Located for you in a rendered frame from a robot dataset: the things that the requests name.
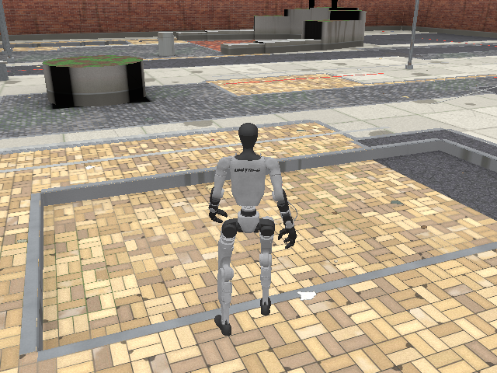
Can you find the robot left upper arm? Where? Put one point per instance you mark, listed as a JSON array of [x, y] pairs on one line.
[[223, 164]]

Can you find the robot left forearm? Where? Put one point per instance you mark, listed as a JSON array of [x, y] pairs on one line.
[[214, 202]]

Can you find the robot right upper arm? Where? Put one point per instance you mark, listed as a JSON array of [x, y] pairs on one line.
[[276, 178]]

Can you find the humanoid robot head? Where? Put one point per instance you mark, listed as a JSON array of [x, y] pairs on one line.
[[248, 134]]

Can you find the robot left thigh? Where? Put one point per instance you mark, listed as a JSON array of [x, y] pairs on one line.
[[225, 247]]

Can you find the robot right forearm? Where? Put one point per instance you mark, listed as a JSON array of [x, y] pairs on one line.
[[285, 211]]

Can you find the left robot hand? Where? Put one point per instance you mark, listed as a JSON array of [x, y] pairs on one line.
[[214, 218]]

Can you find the right robot hand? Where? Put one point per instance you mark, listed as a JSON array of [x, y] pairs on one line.
[[291, 237]]

